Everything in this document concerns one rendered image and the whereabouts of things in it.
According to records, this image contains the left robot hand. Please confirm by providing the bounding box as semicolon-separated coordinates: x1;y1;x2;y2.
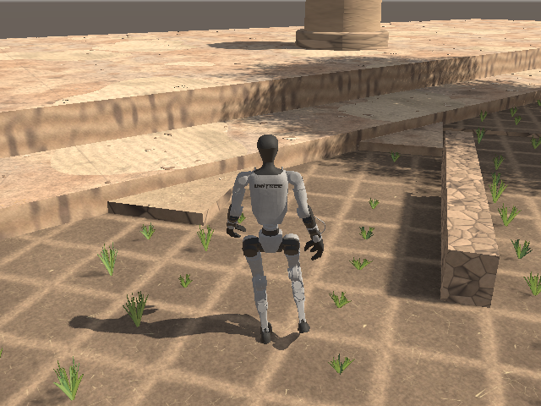
227;224;246;238

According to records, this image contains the right robot hand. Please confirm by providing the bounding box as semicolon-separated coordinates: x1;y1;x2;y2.
304;239;324;261

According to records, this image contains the robot right shin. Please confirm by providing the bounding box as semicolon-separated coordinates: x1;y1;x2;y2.
292;266;306;324

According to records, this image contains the robot shin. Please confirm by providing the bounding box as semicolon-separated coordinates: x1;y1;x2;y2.
292;266;306;324
252;277;269;332

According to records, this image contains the robot left forearm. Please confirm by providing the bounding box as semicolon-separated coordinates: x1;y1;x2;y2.
227;204;239;229

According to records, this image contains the robot left upper arm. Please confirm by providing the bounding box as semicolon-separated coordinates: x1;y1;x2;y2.
230;171;251;217

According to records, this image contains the robot left shin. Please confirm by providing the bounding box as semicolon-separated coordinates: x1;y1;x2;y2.
252;277;269;332

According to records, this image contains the robot right forearm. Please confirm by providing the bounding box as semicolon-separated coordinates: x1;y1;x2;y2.
303;205;322;243

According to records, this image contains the robot right upper arm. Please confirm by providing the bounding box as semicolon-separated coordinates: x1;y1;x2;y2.
286;171;310;219

